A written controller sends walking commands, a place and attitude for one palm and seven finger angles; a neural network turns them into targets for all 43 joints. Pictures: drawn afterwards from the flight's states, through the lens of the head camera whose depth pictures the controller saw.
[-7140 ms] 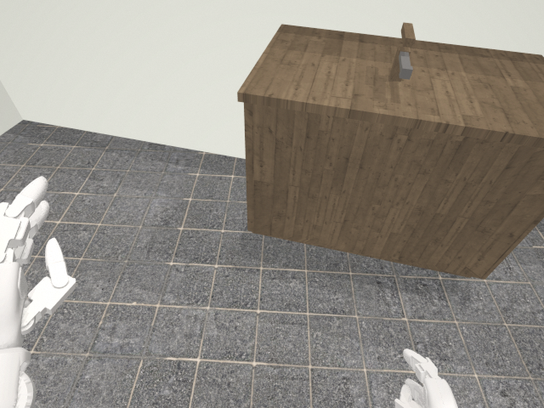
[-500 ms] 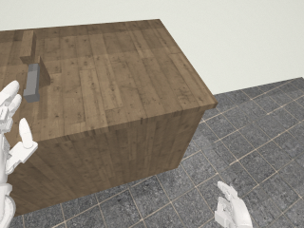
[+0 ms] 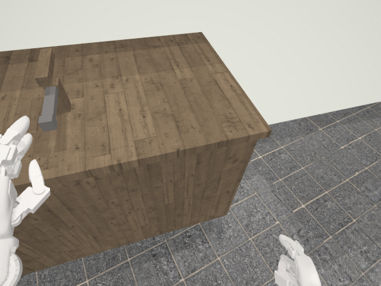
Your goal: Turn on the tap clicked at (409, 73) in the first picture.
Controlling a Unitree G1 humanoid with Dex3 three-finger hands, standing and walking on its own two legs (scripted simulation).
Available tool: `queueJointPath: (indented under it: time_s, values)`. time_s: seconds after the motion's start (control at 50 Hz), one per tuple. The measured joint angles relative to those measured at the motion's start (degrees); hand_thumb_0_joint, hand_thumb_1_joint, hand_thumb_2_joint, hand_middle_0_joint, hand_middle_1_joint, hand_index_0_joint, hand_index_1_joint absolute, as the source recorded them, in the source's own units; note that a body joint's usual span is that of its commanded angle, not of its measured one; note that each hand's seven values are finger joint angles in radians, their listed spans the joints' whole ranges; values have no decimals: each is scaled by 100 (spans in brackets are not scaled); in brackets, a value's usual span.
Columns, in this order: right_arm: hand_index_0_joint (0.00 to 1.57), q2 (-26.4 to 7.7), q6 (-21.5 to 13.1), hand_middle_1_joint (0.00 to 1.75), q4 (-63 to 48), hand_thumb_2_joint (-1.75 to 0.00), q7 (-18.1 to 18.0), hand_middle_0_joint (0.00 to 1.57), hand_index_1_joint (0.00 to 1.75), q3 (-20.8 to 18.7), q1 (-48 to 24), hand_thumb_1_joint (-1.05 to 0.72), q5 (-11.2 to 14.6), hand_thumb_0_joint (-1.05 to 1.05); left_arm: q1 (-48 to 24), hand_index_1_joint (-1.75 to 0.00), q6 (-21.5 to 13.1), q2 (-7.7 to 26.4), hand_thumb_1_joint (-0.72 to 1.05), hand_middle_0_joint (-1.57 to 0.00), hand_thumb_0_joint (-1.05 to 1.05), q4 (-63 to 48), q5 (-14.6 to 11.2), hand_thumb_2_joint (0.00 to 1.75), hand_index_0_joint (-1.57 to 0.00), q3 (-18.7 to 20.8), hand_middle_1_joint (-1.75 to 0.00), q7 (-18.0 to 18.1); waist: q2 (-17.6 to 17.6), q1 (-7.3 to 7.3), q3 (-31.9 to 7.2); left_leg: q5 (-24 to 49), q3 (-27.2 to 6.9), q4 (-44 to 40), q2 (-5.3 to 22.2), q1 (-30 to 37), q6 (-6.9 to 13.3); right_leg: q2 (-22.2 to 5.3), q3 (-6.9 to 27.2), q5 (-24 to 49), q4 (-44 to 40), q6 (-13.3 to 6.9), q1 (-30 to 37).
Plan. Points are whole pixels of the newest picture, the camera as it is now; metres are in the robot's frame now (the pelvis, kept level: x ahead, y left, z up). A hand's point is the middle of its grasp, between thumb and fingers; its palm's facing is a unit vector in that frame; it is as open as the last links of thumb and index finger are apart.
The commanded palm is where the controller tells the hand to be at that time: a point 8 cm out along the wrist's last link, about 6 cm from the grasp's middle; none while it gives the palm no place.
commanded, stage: look again from close up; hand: left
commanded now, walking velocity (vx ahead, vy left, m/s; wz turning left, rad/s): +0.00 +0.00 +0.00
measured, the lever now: (48, 122) +0.42 +0.37 +0.08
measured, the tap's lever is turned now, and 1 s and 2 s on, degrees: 0 0 0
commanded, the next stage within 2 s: come to a stop and stand still in 0.04 s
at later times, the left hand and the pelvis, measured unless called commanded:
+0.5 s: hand (52, 200) +0.21 +0.25 +0.13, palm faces +0.32 -0.87 -0.38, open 7.5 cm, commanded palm +0.16 +0.28 +0.17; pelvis +0.00 +0.00 -0.01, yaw +0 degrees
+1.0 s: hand (45, 185) +0.23 +0.25 +0.15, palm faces +0.39 -0.85 -0.35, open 7.5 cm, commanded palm +0.17 +0.28 +0.17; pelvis +0.01 +0.00 +0.00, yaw +0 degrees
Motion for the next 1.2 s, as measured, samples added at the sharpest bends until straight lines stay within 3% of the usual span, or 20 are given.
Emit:
queueJointPath:
  time_s: [0.18, 0.22, 0.26, 0.32, 0.4, 0.46, 0.62, 0.84, 1.2]
  values:
    - [20, -2, 25, 30, 22, -90, -10, 20, 30, -17, 49, -90, 17, 1, 99, -30, -1, 65, 89, -21, 2, -52, -23, 90, -21, 26, -30, -19, 18, -41, 17, 37, -16, -42, 7, 11, -20, 9, -14, 11, -5, -18, -3]
    - [20, 2, -119, 30, 32, -90, -5, 20, 30, -58, 130, -91, -44, 1, -570, -31, -127, 511, 88, -21, 2, 164, 309, 90, -21, 262, -30, -255, -26, 122, 67, -9, -83, 175, 44, -214, -31, 48, -82, -33, 158, -35, -177]
    - [20, 14, -185, 30, 153, -90, 84, 20, 30, -27, 48, -91, -23, 1, -1096, -31, -365, 799, 88, -21, 2, 569, 207, 90, -21, 555, -30, -266, -110, 181, 103, -26, -78, 271, 71, -324, -46, 68, -72, -83, 322, -71, -329]
    - [20, -14, -321, 30, 109, -90, 250, 20, 30, -63, -23, -90, 55, 2, -856, -30, -367, 602, 89, -20, 2, 439, -21, 90, -21, 664, -30, -125, -110, 58, 112, -82, 30, 347, 62, -323, -23, 42, 37, -162, 521, -55, -422]
    - [20, -47, -431, 30, 21, -90, 255, 20, 30, -106, 44, -90, 75, 2, 46, -30, -376, 186, 89, -20, 2, -62, 2, 90, -20, 138, -30, -133, -98, -74, 27, -182, 116, 421, 11, -284, 31, -20, 120, -280, 674, 8, -438]
    - [20, -12, -426, 30, 40, -90, 147, 20, 30, -90, 113, -91, 65, 1, 329, -30, -380, 115, 89, -20, 2, -95, 59, 90, -20, -109, -30, -177, -160, -60, 5, -228, 96, 461, -6, -255, 43, -35, 99, -327, 694, 20, -387]
    - [20, 73, -463, 30, 175, -90, 86, 20, 30, 42, 27, -90, 14, 2, -271, -31, -303, 102, 88, -21, 2, -37, 53, 90, -21, 183, -30, 26, -274, 98, 113, -254, 18, 465, 4, -157, 25, -15, 23, -307, 572, 4, -208]
    - [21, 135, -259, 30, -7, -90, 112, 20, 30, 108, -166, -90, -18, 1, -94, -30, -128, 51, 89, -20, 2, -59, 51, 90, -20, -5, -30, -42, -168, -22, -35, -216, 68, 286, 12, -79, 28, -5, 75, -189, 287, 23, -103]
    - [20, 7, -38, 30, 60, -90, 29, 20, 30, 39, 25, -90, 3, 1, -5, -30, 11, -9, 89, -20, 2, 35, -3, 90, -20, -17, -30, 11, -33, 7, -85, -80, 12, 60, 15, 42, -4, 13, 20, -54, 22, -4, 52]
